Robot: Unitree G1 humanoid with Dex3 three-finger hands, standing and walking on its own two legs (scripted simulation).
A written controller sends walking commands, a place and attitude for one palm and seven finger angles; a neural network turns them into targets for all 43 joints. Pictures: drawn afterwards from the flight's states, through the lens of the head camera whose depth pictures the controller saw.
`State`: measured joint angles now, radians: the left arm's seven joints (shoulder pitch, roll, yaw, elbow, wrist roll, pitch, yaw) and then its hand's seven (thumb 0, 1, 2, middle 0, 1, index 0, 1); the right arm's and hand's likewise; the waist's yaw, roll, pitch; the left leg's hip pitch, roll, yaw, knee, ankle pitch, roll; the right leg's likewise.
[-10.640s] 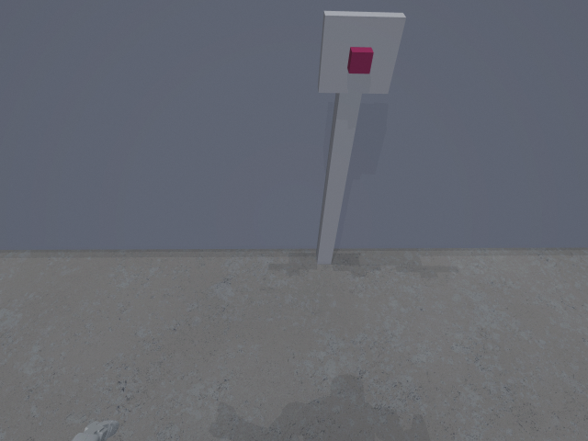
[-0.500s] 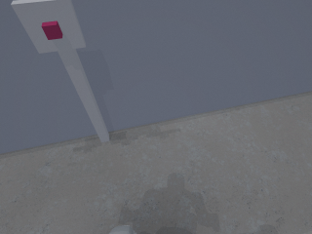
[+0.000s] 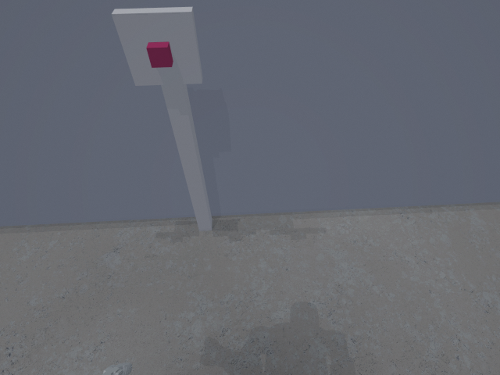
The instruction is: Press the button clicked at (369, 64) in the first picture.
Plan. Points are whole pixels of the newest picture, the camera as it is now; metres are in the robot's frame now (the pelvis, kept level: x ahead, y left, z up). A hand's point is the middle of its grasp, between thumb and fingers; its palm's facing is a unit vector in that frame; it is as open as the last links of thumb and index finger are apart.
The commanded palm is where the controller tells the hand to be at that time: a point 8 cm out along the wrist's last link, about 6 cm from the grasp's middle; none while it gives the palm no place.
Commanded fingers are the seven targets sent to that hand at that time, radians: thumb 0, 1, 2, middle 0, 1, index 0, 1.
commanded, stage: turn to face it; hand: left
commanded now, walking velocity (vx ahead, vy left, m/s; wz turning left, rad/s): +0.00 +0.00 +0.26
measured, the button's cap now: (160, 54) +0.79 +0.25 +0.12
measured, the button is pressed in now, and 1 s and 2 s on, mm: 0 0 0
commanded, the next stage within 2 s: take the last steps up to it in 0.06 s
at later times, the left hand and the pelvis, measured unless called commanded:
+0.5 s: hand out of the picture -0.08 +0.13 -0.15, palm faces +0.25 -0.95 -0.20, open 7.4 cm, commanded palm none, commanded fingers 0.00 0.90 0.90 -0.20 -0.30 -0.20 -0.30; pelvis +0.01 -0.02 +0.01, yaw +8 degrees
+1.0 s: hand (127, 358) +0.18 +0.25 -0.17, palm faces +0.14 -0.98 -0.17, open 7.4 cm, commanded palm none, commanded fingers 0.00 0.90 0.90 -0.20 -0.30 -0.20 -0.30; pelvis +0.13 +0.05 +0.01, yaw +6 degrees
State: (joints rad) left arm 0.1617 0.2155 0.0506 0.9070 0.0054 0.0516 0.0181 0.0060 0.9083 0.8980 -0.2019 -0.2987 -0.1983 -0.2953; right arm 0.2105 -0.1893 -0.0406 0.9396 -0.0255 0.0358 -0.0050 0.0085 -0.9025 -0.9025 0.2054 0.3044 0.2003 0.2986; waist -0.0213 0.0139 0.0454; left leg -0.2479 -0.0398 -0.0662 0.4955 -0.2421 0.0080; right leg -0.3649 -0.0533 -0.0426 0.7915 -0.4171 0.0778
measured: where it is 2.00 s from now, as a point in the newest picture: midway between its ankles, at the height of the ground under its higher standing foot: (252, 364)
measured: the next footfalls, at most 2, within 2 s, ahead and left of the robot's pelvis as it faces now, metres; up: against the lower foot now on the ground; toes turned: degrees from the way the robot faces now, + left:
right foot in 0.04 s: +0.04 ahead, -0.12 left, +0.00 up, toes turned -3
left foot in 0.64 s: +0.08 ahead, +0.13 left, +0.00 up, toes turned +15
